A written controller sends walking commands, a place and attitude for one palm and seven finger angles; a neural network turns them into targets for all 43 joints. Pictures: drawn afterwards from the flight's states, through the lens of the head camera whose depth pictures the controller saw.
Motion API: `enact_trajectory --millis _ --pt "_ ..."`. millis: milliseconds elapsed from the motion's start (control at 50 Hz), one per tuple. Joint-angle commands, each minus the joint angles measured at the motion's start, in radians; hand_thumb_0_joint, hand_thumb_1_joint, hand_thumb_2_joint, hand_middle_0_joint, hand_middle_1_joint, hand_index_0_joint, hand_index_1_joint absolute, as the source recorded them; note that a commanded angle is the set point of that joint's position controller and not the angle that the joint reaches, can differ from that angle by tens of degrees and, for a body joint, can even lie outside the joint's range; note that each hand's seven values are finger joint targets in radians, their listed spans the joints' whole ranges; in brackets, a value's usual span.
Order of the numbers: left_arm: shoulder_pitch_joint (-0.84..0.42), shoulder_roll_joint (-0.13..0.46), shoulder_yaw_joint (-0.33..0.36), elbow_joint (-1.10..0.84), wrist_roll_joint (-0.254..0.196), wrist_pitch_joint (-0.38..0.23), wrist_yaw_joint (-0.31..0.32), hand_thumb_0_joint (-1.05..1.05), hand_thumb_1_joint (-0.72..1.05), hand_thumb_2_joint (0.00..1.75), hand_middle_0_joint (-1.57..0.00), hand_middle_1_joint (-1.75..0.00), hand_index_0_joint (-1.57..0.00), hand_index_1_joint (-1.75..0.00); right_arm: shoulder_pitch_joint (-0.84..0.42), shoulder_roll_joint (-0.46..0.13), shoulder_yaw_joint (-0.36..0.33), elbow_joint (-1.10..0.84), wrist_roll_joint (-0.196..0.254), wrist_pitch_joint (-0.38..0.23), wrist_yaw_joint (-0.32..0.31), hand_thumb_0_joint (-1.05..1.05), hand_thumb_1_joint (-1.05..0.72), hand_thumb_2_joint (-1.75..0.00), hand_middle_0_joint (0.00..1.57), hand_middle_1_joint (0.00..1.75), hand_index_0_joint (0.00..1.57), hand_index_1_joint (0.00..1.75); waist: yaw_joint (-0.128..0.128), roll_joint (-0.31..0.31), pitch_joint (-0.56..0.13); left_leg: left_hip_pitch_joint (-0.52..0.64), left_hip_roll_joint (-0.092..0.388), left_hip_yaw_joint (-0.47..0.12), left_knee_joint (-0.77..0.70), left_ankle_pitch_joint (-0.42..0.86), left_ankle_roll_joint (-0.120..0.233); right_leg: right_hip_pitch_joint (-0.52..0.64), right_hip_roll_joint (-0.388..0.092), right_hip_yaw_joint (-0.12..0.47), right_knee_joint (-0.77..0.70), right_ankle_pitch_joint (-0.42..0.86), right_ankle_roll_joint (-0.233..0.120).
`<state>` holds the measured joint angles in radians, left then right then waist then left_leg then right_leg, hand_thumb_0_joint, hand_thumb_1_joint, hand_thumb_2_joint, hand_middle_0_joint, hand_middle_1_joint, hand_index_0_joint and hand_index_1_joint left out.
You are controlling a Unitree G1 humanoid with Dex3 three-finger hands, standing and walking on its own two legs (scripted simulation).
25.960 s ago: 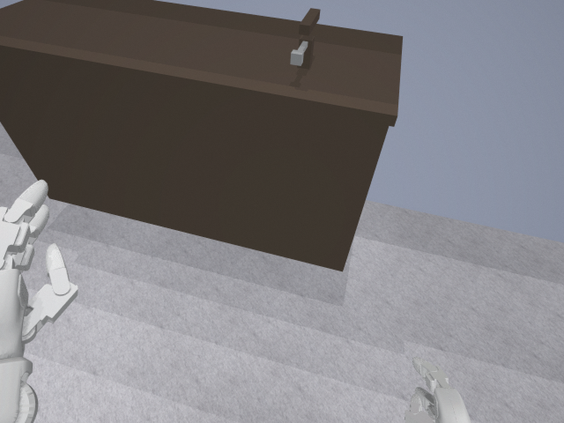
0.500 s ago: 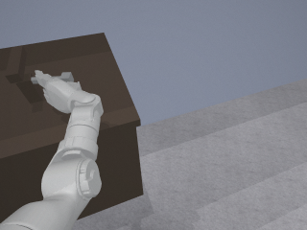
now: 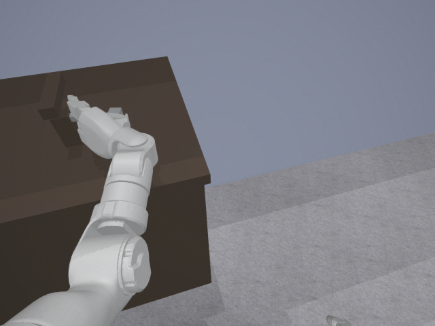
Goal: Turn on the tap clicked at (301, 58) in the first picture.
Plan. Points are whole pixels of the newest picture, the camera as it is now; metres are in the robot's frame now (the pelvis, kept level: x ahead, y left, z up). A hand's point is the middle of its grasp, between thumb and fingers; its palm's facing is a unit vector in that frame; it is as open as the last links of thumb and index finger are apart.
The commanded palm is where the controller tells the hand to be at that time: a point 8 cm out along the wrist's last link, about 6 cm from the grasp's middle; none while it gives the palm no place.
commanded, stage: lift the hand up off the lever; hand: left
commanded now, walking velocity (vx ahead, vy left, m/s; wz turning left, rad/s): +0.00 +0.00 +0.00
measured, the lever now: (115, 116) +0.50 +0.23 +0.13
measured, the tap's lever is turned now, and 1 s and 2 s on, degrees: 74 74 74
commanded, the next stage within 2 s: draw the hand back beside the body in 1.48 s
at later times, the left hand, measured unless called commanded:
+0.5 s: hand (123, 115) +0.45 +0.19 +0.18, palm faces +0.80 -0.59 -0.11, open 7.8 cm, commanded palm +0.40 +0.20 +0.19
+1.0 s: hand (119, 109) +0.44 +0.19 +0.20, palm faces +0.79 -0.61 -0.10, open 7.8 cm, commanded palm +0.39 +0.21 +0.20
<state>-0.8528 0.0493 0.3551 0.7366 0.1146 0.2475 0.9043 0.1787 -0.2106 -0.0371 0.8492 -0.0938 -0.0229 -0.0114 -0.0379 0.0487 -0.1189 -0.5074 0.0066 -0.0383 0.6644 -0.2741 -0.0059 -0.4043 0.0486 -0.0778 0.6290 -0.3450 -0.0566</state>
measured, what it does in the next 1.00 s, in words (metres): stands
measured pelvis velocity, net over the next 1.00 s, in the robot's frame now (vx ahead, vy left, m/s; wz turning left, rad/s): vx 0.01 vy -0.01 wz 0.01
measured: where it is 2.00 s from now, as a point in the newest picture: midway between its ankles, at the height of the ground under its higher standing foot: outside the picture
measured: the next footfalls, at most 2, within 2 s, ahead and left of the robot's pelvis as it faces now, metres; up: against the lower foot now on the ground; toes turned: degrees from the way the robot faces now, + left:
none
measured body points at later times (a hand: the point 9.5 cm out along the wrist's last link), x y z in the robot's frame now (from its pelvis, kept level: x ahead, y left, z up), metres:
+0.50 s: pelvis +0.01 -0.01 +0.01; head +0.00 -0.03 +0.46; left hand +0.40 +0.21 +0.19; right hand +0.11 -0.26 -0.13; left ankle +0.03 +0.12 -0.72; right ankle -0.02 -0.08 -0.72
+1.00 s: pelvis +0.01 -0.01 +0.01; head -0.01 -0.03 +0.46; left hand +0.39 +0.21 +0.21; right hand +0.16 -0.25 -0.11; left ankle +0.03 +0.12 -0.72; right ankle -0.02 -0.08 -0.72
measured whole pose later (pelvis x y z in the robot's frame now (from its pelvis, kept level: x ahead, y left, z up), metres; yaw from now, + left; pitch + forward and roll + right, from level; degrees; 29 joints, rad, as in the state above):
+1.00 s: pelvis +0.01 -0.01 +0.01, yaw +0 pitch +3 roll +0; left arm -0.81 0.03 0.32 0.59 0.06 0.39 0.85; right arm 0.13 -0.21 -0.02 0.85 -0.05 -0.01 -0.04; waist 0.01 0.05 -0.11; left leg -0.38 0.01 -0.04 0.56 -0.24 -0.02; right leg -0.28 0.05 -0.08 0.54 -0.32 -0.07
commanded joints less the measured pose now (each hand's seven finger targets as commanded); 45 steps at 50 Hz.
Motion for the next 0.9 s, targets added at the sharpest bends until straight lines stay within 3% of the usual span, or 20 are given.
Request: enact_trajectory --millis 0,20,40,120,200,300,320,360,420,440,500,520,600,620,660,720,780,840,880 --pt "-0.479 0.193 -0.013 -0.188 0.014 -0.033 -0.001 0.00 0.90 0.90 -0.15 -0.15 -0.15 -0.15 -0.029 -0.120 -0.031 -0.105 0.013 -0.017 -0.021 0.00 -0.90 -0.90 0.20 0.30 0.20 0.30 -0.011 -0.089 -0.313 0.178 -0.005 0.027 -0.062 0.219 0.019 0.122 -0.043 0.041 -0.106 0.315 0.044" --pt "-0.479 0.215 0.000 -0.170 0.019 -0.029 -0.004 0.00 0.90 0.90 -0.15 -0.15 -0.15 -0.15 -0.028 -0.126 -0.031 -0.096 0.011 -0.011 -0.024 0.00 -0.90 -0.90 0.20 0.30 0.20 0.30 -0.008 -0.078 -0.297 0.177 -0.006 0.027 -0.067 0.215 0.018 0.118 -0.040 0.039 -0.111 0.299 0.042" --pt "-0.489 0.188 -0.020 -0.166 0.019 -0.026 -0.006 0.00 0.90 0.90 -0.15 -0.15 -0.15 -0.15 -0.028 -0.119 -0.026 -0.101 0.014 -0.011 -0.022 0.00 -0.90 -0.90 0.20 0.30 0.20 0.30 -0.017 -0.083 -0.269 0.171 -0.003 0.028 -0.071 0.212 0.019 0.107 -0.043 0.037 -0.114 0.296 0.043" --pt "-0.493 0.204 -0.013 -0.234 0.036 -0.033 0.002 0.00 0.90 0.90 -0.15 -0.15 -0.15 -0.15 -0.030 -0.120 -0.033 -0.108 0.011 -0.013 -0.019 0.00 -0.90 -0.90 0.20 0.30 0.20 0.30 -0.002 -0.040 -0.320 0.213 -0.002 0.031 -0.063 0.263 0.018 0.124 -0.038 0.037 -0.102 0.347 0.038" --pt "-0.497 0.165 -0.055 -0.268 0.035 -0.026 -0.008 0.00 0.90 0.90 -0.15 -0.15 -0.15 -0.15 -0.031 -0.120 -0.031 -0.111 0.017 -0.020 -0.016 0.00 -0.90 -0.90 0.20 0.30 0.20 0.30 -0.019 -0.078 -0.299 0.206 -0.001 0.033 -0.063 0.265 0.021 0.133 -0.043 0.039 -0.107 0.382 0.046" --pt "-0.459 0.210 -0.017 -0.302 0.010 -0.005 -0.026 0.00 0.90 0.90 -0.15 -0.15 -0.15 -0.15 -0.046 -0.122 -0.032 -0.118 0.026 -0.021 -0.028 0.00 -0.90 -0.90 0.20 0.30 0.20 0.30 0.003 -0.091 -0.309 0.205 -0.007 0.038 -0.080 0.250 0.024 0.183 -0.052 0.049 -0.126 0.406 0.053" --pt "-0.454 0.204 -0.028 -0.310 0.010 0.002 -0.030 0.00 0.90 0.90 -0.15 -0.15 -0.15 -0.15 -0.051 -0.124 -0.032 -0.112 0.026 -0.018 -0.030 0.00 -0.90 -0.90 0.20 0.30 0.20 0.30 0.008 -0.048 -0.300 0.216 -0.007 0.038 -0.086 0.254 0.020 0.181 -0.048 0.047 -0.129 0.392 0.047" --pt "-0.476 0.163 -0.066 -0.325 0.013 0.006 -0.029 0.00 0.90 0.90 -0.15 -0.15 -0.15 -0.15 -0.053 -0.118 -0.029 -0.113 0.026 -0.027 -0.026 0.00 -0.90 -0.90 0.20 0.30 0.20 0.30 -0.004 -0.047 -0.291 0.229 -0.005 0.039 -0.086 0.261 0.021 0.163 -0.045 0.041 -0.128 0.380 0.045" --pt "-0.426 0.201 -0.030 -0.331 0.009 0.017 -0.027 0.00 0.90 0.90 -0.15 -0.15 -0.15 -0.15 -0.063 -0.123 -0.035 -0.111 0.028 -0.024 -0.030 0.00 -0.90 -0.90 0.20 0.30 0.20 0.30 0.016 -0.048 -0.294 0.237 -0.006 0.038 -0.093 0.265 0.019 0.182 -0.043 0.039 -0.133 0.378 0.042" --pt "-0.448 0.171 -0.060 -0.349 0.008 0.017 -0.028 0.00 0.90 0.90 -0.15 -0.15 -0.15 -0.15 -0.067 -0.119 -0.029 -0.115 0.031 -0.026 -0.028 0.00 -0.90 -0.90 0.20 0.30 0.20 0.30 0.005 -0.046 -0.285 0.241 -0.005 0.039 -0.097 0.270 0.019 0.175 -0.046 0.039 -0.135 0.381 0.042" --pt "-0.445 0.151 -0.072 -0.355 0.001 0.029 -0.031 0.00 0.90 0.90 -0.15 -0.15 -0.15 -0.15 -0.078 -0.119 -0.028 -0.118 0.033 -0.029 -0.029 0.00 -0.90 -0.90 0.20 0.30 0.20 0.30 0.006 -0.085 -0.275 0.237 -0.006 0.040 -0.101 0.266 0.020 0.183 -0.048 0.039 -0.140 0.396 0.046" --pt "-0.420 0.178 -0.047 -0.357 -0.003 0.033 -0.032 0.00 0.90 0.90 -0.15 -0.15 -0.15 -0.15 -0.083 -0.123 -0.031 -0.116 0.032 -0.027 -0.032 0.00 -0.90 -0.90 0.20 0.30 0.20 0.30 0.020 -0.069 -0.278 0.246 -0.008 0.041 -0.105 0.263 0.019 0.189 -0.045 0.039 -0.144 0.380 0.043" --pt "-0.429 0.179 -0.045 -0.360 -0.008 0.047 -0.032 0.00 0.90 0.90 -0.15 -0.15 -0.15 -0.15 -0.107 -0.117 -0.024 -0.124 0.038 -0.023 -0.036 0.00 -0.90 -0.90 0.20 0.30 0.20 0.30 0.019 -0.105 -0.264 0.231 -0.009 0.046 -0.113 0.244 0.021 0.196 -0.057 0.048 -0.159 0.389 0.054" --pt "-0.437 0.196 -0.037 -0.356 -0.004 0.052 -0.033 0.00 0.90 0.90 -0.15 -0.15 -0.15 -0.15 -0.110 -0.120 -0.026 -0.115 0.037 -0.018 -0.037 0.00 -0.90 -0.90 0.20 0.30 0.20 0.30 0.026 -0.067 -0.255 0.238 -0.010 0.045 -0.118 0.235 0.019 0.192 -0.053 0.049 -0.165 0.356 0.046" --pt "-0.445 0.159 -0.067 -0.367 0.000 0.055 -0.032 0.00 0.90 0.90 -0.15 -0.15 -0.15 -0.15 -0.119 -0.114 -0.022 -0.124 0.039 -0.022 -0.035 0.00 -0.90 -0.90 0.20 0.30 0.20 0.30 0.023 -0.073 -0.253 0.247 -0.008 0.047 -0.120 0.241 0.020 0.184 -0.051 0.043 -0.165 0.343 0.043" --pt "-0.436 0.200 -0.038 -0.371 0.000 0.059 -0.035 0.00 0.90 0.90 -0.15 -0.15 -0.15 -0.15 -0.127 -0.118 -0.023 -0.122 0.039 -0.016 -0.040 0.00 -0.90 -0.90 0.20 0.30 0.20 0.30 0.034 -0.069 -0.265 0.248 -0.011 0.045 -0.121 0.243 0.020 0.202 -0.056 0.052 -0.168 0.367 0.046" --pt "-0.465 0.143 -0.088 -0.375 -0.002 0.065 -0.041 0.00 0.90 0.90 -0.15 -0.15 -0.15 -0.15 -0.135 -0.111 -0.017 -0.126 0.042 -0.021 -0.038 0.00 -0.90 -0.90 0.20 0.30 0.20 0.30 0.018 -0.090 -0.248 0.250 -0.009 0.044 -0.124 0.238 0.022 0.186 -0.055 0.049 -0.171 0.358 0.047" --pt "-0.466 0.136 -0.097 -0.354 -0.005 0.078 -0.046 0.00 0.90 0.90 -0.15 -0.15 -0.15 -0.15 -0.146 -0.111 -0.017 -0.121 0.046 -0.022 -0.039 0.00 -0.90 -0.90 0.20 0.30 0.20 0.30 0.018 -0.067 -0.229 0.263 -0.008 0.041 -0.133 0.209 0.020 0.164 -0.049 0.045 -0.185 0.279 0.039" --pt "-0.484 0.126 -0.105 -0.380 -0.010 0.078 -0.045 0.00 0.90 0.90 -0.15 -0.15 -0.15 -0.15 -0.148 -0.109 -0.018 -0.123 0.045 -0.026 -0.039 0.00 -0.90 -0.90 0.20 0.30 0.20 0.30 0.020 -0.079 -0.255 0.275 -0.010 0.040 -0.130 0.231 0.022 0.179 -0.049 0.045 -0.181 0.312 0.039"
